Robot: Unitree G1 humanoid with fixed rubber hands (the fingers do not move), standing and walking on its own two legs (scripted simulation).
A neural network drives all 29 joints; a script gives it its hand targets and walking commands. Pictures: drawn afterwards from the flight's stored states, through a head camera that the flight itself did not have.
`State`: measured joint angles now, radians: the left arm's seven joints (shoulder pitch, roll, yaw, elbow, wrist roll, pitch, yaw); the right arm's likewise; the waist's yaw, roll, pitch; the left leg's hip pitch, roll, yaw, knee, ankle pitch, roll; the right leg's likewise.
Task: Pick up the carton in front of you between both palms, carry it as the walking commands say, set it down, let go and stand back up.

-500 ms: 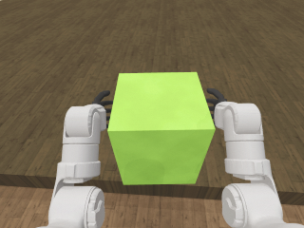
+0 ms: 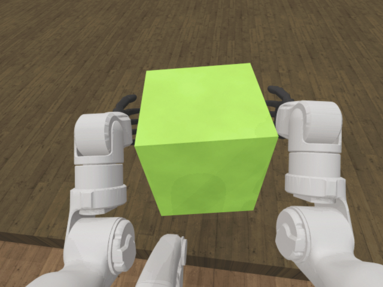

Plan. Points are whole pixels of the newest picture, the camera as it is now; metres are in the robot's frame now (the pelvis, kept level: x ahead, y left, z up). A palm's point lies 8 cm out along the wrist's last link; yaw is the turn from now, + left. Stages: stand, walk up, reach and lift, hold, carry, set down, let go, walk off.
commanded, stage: carry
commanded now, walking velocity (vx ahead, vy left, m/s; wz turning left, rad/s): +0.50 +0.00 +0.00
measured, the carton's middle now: (202, 144) +0.40 +0.02 +0.09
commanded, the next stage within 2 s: none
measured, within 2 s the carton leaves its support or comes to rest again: neither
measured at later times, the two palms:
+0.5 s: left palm out of the picture +0.70 +0.15 +0.37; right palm out of the picture +0.69 -0.15 +0.39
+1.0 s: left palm out of the picture +0.99 +0.18 +0.51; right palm out of the picture +1.01 -0.12 +0.51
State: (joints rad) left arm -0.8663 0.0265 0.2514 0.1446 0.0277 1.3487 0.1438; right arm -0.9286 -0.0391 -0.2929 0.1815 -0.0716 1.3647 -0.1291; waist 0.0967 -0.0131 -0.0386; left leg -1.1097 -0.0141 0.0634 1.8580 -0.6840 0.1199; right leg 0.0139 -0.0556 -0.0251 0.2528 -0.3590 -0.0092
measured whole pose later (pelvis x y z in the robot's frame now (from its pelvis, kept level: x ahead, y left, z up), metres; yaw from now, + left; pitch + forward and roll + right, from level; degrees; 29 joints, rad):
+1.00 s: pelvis +0.62 +0.02 +0.30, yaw +2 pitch +5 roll +0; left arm -1.01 0.00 0.30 0.33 0.10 1.37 0.15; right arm -1.00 -0.08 -0.34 0.31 -0.10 1.38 -0.10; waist 0.03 0.02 -0.12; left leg -0.62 0.05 0.09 0.63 -0.11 0.06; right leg -0.15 -0.02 -0.13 0.47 -0.40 -0.02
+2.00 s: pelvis +1.26 +0.07 +0.30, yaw +0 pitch +3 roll +0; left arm -0.19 -0.13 0.14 -0.28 0.12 1.26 0.08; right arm -0.21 0.14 -0.11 -0.23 -0.13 1.24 -0.09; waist -0.02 -0.03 -0.15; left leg -0.41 0.05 0.23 0.53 -0.19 0.07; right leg -0.33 -0.08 -0.06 1.11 -0.45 0.01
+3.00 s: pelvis +1.60 +0.05 +0.30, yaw +2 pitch +4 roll +0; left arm -0.18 -0.14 0.12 -0.28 0.12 1.22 0.08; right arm -0.18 0.14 -0.12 -0.28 -0.13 1.22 -0.08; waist 0.00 0.01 -0.15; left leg -0.20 0.05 0.13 0.55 -0.40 -0.01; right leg -0.32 -0.07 -0.22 0.58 -0.31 -0.02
